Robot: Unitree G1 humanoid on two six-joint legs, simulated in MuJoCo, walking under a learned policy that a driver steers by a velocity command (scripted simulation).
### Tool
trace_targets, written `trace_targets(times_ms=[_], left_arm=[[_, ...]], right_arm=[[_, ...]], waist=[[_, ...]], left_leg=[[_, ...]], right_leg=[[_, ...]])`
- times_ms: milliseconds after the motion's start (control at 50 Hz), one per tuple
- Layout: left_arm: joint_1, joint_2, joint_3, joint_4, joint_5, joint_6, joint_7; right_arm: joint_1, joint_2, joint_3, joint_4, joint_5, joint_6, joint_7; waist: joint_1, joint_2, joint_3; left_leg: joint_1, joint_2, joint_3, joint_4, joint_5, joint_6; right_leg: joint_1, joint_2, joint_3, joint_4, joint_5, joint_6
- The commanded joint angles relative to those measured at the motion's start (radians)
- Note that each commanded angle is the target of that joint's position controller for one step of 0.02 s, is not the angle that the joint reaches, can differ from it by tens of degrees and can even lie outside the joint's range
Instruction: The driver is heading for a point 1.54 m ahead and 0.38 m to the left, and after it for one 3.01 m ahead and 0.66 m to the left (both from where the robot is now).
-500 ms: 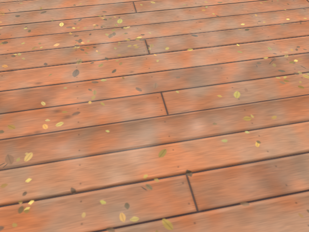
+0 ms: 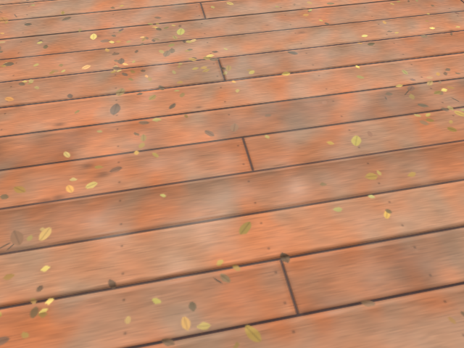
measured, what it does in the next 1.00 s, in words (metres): walks ahead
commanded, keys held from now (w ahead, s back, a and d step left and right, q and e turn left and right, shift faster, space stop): no key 0.42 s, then w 0.58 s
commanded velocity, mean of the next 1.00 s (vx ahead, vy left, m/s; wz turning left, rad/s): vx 0.18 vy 0.00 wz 0.00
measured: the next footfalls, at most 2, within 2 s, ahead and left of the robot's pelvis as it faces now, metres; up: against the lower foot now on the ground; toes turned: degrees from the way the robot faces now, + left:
right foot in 1.12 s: +0.41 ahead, -0.11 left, +0.00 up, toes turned -1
left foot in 1.68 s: +0.70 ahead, +0.14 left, +0.00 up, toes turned +3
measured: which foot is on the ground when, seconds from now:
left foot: down 0.00-1.00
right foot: down 0.00-0.76, up 0.78-1.00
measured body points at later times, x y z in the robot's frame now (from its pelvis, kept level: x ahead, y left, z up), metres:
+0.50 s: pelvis -0.01 +0.00 +0.00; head -0.01 +0.00 +0.45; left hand +0.01 +0.25 -0.15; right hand +0.02 -0.25 -0.15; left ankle -0.01 +0.13 -0.73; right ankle -0.03 -0.13 -0.73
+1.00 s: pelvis +0.14 +0.01 +0.00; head +0.17 +0.02 +0.45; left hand +0.34 +0.25 -0.10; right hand +0.03 -0.22 -0.13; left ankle -0.01 +0.13 -0.73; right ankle +0.30 -0.12 -0.68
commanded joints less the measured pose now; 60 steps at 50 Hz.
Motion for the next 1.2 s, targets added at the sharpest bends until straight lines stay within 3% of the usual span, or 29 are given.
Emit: trace_targets(times_ms=[20, 420, 440, 480, 500, 540, 600, 640, 680, 700, 720, 740, 760, 780, 800, 820, 840, 880, 940, 960, 1000, 1040, 1080, 1100, 1120, 1140, 1160, 1180, 1200], left_arm=[[0.018, 0.107, 0.025, -0.025, 0.000, -0.014, 0.004], [0.069, 0.073, 0.007, 0.131, -0.004, -0.024, 0.008], [0.089, 0.062, 0.005, 0.147, -0.005, -0.022, 0.008], [0.090, 0.086, 0.013, 0.150, -0.015, -0.019, 0.013], [0.086, 0.089, 0.014, 0.143, -0.018, -0.024, 0.014], [0.100, 0.079, 0.013, 0.142, -0.027, -0.049, 0.008], [0.143, 0.086, 0.019, 0.151, -0.036, -0.081, -0.007], [0.190, 0.116, 0.027, 0.162, -0.041, -0.093, -0.016], [0.186, 0.152, 0.036, 0.155, -0.043, -0.097, -0.021], [0.145, 0.151, 0.035, 0.140, -0.044, -0.097, -0.022], [0.073, 0.141, 0.032, 0.112, -0.044, -0.099, -0.023], [-0.023, 0.111, 0.024, 0.066, -0.041, -0.108, -0.026], [-0.075, 0.072, 0.016, 0.023, -0.028, -0.132, -0.029], [-0.047, 0.068, 0.014, 0.027, -0.031, -0.149, -0.032], [-0.056, 0.073, 0.015, 0.023, -0.054, -0.152, -0.041], [-0.076, 0.063, 0.011, 0.016, -0.066, -0.151, -0.049], [-0.108, 0.056, 0.011, 0.001, -0.062, -0.150, -0.052], [-0.129, 0.045, 0.014, -0.015, -0.040, -0.141, -0.058], [-0.217, -0.002, -0.008, -0.062, -0.026, -0.130, -0.074], [-0.260, -0.006, -0.012, -0.081, -0.024, -0.127, -0.073], [-0.308, 0.031, -0.004, -0.109, -0.032, -0.117, -0.071], [-0.317, 0.076, 0.009, -0.120, -0.038, -0.114, -0.071], [-0.227, 0.123, 0.034, -0.099, -0.037, -0.115, -0.069], [-0.089, 0.155, 0.055, -0.057, -0.041, -0.110, -0.065], [0.062, 0.188, 0.073, -0.013, -0.044, -0.104, -0.059], [0.193, 0.279, 0.093, 0.016, -0.015, -0.102, -0.055], [0.226, 0.259, 0.080, 0.034, -0.007, -0.104, -0.069], [0.145, 0.180, 0.058, 0.033, -0.018, -0.112, -0.073], [0.037, 0.149, 0.047, 0.017, -0.024, -0.117, -0.074]], right_arm=[[-0.002, -0.111, -0.024, -0.019, 0.000, -0.008, -0.006], [0.052, -0.078, -0.016, 0.097, 0.001, -0.001, -0.020], [0.073, -0.067, -0.014, 0.110, 0.001, 0.001, -0.021], [0.081, -0.084, -0.021, 0.112, 0.014, 0.003, -0.025], [0.076, -0.086, -0.022, 0.105, 0.015, -0.003, -0.025], [0.086, -0.074, -0.020, 0.095, 0.022, -0.031, -0.018], [0.087, -0.052, -0.017, 0.083, 0.026, -0.072, 0.000], [0.058, -0.025, -0.012, 0.062, 0.029, -0.096, 0.013], [0.067, -0.012, -0.008, 0.050, 0.035, -0.119, 0.023], [0.107, -0.015, -0.009, 0.060, 0.035, -0.127, 0.028], [0.196, -0.029, -0.016, 0.093, 0.035, -0.132, 0.033], [0.339, -0.087, -0.037, 0.147, 0.037, -0.136, 0.036], [0.534, -0.214, -0.079, 0.203, 0.037, -0.130, 0.038], [0.539, -0.168, -0.060, 0.193, 0.015, -0.126, 0.044], [0.461, -0.105, -0.039, 0.168, 0.001, -0.125, 0.042], [0.411, -0.081, -0.029, 0.146, -0.002, -0.122, 0.040], [0.379, -0.074, -0.020, 0.138, 0.005, -0.115, 0.040], [0.349, -0.033, -0.001, 0.128, 0.006, -0.094, 0.031], [0.272, -0.068, 0.000, 0.084, 0.001, -0.082, 0.002], [0.281, -0.099, -0.007, 0.079, 0.004, -0.086, -0.006], [0.321, -0.149, -0.023, 0.090, 0.019, -0.096, -0.011], [0.327, -0.147, -0.031, 0.094, 0.029, -0.096, -0.011], [0.317, -0.162, -0.041, 0.088, 0.013, -0.082, -0.007], [0.309, -0.155, -0.041, 0.082, 0.001, -0.068, -0.004], [0.302, -0.140, -0.035, 0.067, -0.007, -0.061, -0.001], [0.408, -0.027, -0.004, 0.043, -0.016, -0.068, 0.010], [0.470, 0.053, 0.021, 0.059, 0.003, -0.094, 0.019], [0.346, -0.065, -0.010, 0.026, 0.038, -0.116, 0.025], [0.236, -0.114, -0.022, -0.013, 0.053, -0.127, 0.023]], waist=[[-0.002, 0.003, -0.021], [-0.005, 0.003, 0.008], [-0.004, 0.002, -0.015], [-0.003, 0.003, 0.039], [-0.001, 0.006, 0.085], [0.001, -0.003, 0.126], [0.016, -0.044, 0.103], [0.031, -0.115, 0.099], [0.009, -0.179, 0.109], [-0.021, -0.173, 0.113], [-0.071, -0.144, 0.097], [-0.128, -0.015, 0.060], [-0.186, 0.260, -0.013], [-0.159, 0.293, -0.040], [-0.111, 0.165, 0.021], [-0.089, 0.102, 0.047], [-0.073, 0.053, 0.083], [-0.045, 0.064, 0.087], [-0.030, 0.079, 0.103], [-0.036, 0.094, 0.097], [-0.033, 0.119, 0.102], [-0.012, 0.114, 0.102], [0.048, 0.132, 0.010], [0.115, 0.136, -0.078], [0.183, 0.122, -0.166], [0.148, -0.098, -0.328], [0.120, -0.275, -0.459], [0.113, -0.200, -0.282], [0.086, -0.121, -0.135]], left_leg=[[0.014, 0.022, -0.021, -0.082, 0.215, 0.015], [-0.006, 0.009, -0.014, -0.110, 0.157, 0.016], [0.002, -0.002, -0.002, -0.113, 0.052, 0.020], [-0.066, -0.023, 0.003, -0.096, -0.294, 0.051], [-0.114, -0.012, -0.019, -0.101, -0.396, 0.069], [-0.148, 0.014, -0.058, -0.092, -0.408, 0.093], [-0.184, 0.006, -0.053, -0.023, -0.313, 0.101], [-0.241, -0.030, 0.002, 0.072, -0.204, 0.093], [-0.243, -0.035, 0.034, 0.118, -0.118, 0.108], [-0.184, -0.030, 0.029, 0.064, -0.096, 0.120], [-0.064, -0.030, 0.011, -0.009, -0.055, 0.128], [0.137, 0.014, -0.109, -0.084, 0.060, 0.154], [0.442, 0.172, -0.411, -0.197, 0.215, 0.236], [0.512, 0.333, -0.632, -0.260, 0.376, 0.295], [0.478, 0.352, -0.586, -0.244, 0.386, 0.300], [0.463, 0.338, -0.500, -0.256, 0.392, 0.293], [0.439, 0.323, -0.415, -0.290, 0.403, 0.274], [0.340, 0.249, -0.271, -0.355, 0.427, 0.214], [0.077, 0.138, -0.092, -0.440, 0.384, 0.179], [0.015, 0.128, -0.071, -0.475, 0.362, 0.177], [0.041, 0.173, -0.086, -0.514, 0.340, 0.184], [0.150, 0.208, -0.082, -0.473, 0.431, 0.168], [0.254, 0.225, -0.059, -0.306, 0.770, 0.140], [0.253, 0.201, -0.033, -0.130, 0.915, 0.122], [0.138, 0.162, -0.012, 0.094, 0.869, 0.095], [-0.217, 0.037, 0.015, 0.491, 0.468, 0.051], [-0.377, -0.089, -0.105, 0.735, -0.246, 0.043], [-0.478, -0.029, -0.139, 0.842, -0.219, 0.069], [-0.507, 0.026, -0.100, 0.826, -0.116, 0.087]], right_leg=[[-0.036, -0.024, 0.015, -0.085, 0.258, -0.011], [-0.068, -0.013, -0.004, -0.120, 0.184, -0.009], [-0.060, -0.001, -0.015, -0.123, 0.082, -0.013], [-0.127, 0.017, -0.017, -0.111, -0.268, -0.047], [-0.172, 0.004, 0.003, -0.118, -0.372, -0.067], [-0.203, -0.032, 0.055, -0.128, -0.398, -0.098], [-0.141, -0.082, 0.144, -0.156, -0.379, -0.142], [-0.065, -0.155, 0.278, -0.235, -0.392, -0.193], [-0.048, -0.243, 0.412, -0.286, -0.319, -0.240], [-0.073, -0.241, 0.391, -0.251, -0.204, -0.232], [-0.131, -0.197, 0.300, -0.170, -0.041, -0.197], [-0.267, -0.082, 0.123, 0.034, 0.166, -0.130], [-0.528, 0.062, -0.071, 0.435, 0.237, -0.037], [-0.702, 0.066, -0.013, 0.635, -0.182, -0.034], [-0.780, 0.002, 0.039, 0.764, -0.200, -0.062], [-0.843, -0.036, 0.026, 0.820, -0.149, -0.080], [-0.892, -0.076, 0.004, 0.792, -0.091, -0.086], [-0.807, -0.117, -0.040, 0.676, 0.008, -0.073], [-0.534, -0.080, -0.109, 0.330, 0.248, -0.024], [-0.424, -0.058, -0.122, 0.218, 0.317, -0.016], [-0.346, -0.036, -0.111, 0.108, 0.368, -0.022], [-0.339, -0.028, -0.089, 0.016, 0.378, -0.048], [-0.229, 0.008, -0.100, 0.017, 0.327, -0.085], [-0.078, 0.036, -0.120, 0.033, 0.289, -0.112], [0.143, 0.006, -0.091, 0.037, 0.278, -0.143], [0.521, -0.251, 0.291, 0.020, 0.131, -0.271], [0.595, -0.401, 0.725, -0.215, -0.103, -0.357], [0.451, -0.358, 0.695, -0.291, -0.177, -0.297], [0.270, -0.336, 0.535, -0.311, -0.109, -0.262]])
Keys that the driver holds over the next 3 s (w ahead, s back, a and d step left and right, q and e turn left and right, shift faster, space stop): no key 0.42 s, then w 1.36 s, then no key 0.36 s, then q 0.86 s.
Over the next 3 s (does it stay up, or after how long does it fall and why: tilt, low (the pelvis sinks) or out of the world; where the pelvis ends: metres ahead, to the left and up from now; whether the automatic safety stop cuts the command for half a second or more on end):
stays up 0.75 0.06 0.01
